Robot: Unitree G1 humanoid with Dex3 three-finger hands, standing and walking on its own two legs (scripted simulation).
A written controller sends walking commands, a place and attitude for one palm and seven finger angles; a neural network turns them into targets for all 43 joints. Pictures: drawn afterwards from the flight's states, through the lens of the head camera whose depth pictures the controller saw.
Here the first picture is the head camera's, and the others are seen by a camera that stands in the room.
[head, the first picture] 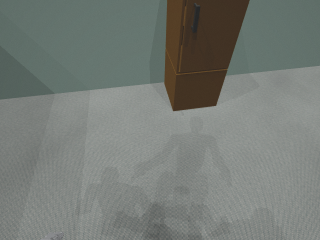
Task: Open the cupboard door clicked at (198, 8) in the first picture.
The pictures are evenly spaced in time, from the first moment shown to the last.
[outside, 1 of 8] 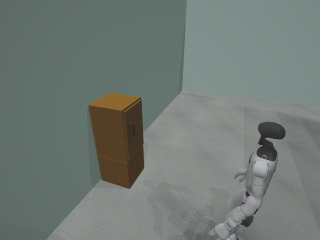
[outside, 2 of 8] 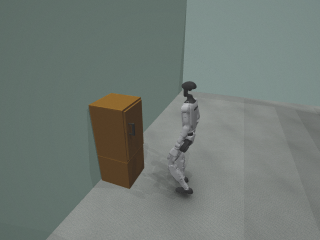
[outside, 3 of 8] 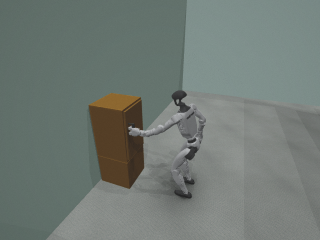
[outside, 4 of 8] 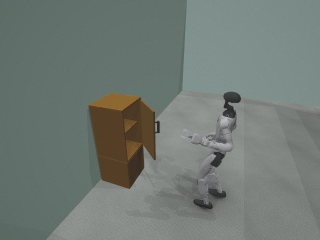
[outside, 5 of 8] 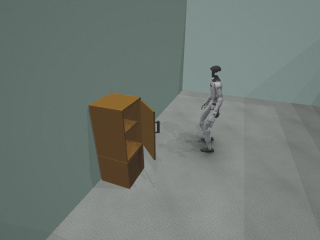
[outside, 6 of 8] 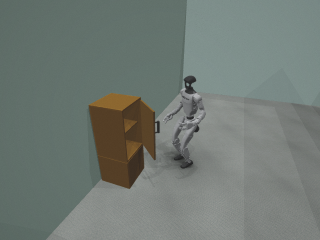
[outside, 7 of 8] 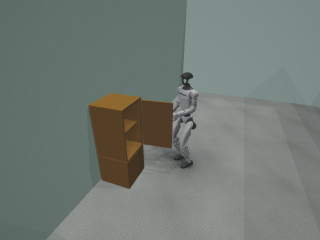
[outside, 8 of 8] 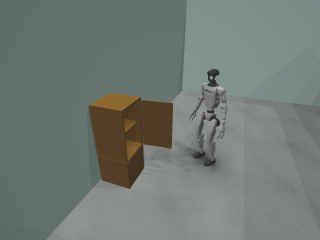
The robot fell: no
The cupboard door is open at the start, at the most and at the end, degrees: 0 96 96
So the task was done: yes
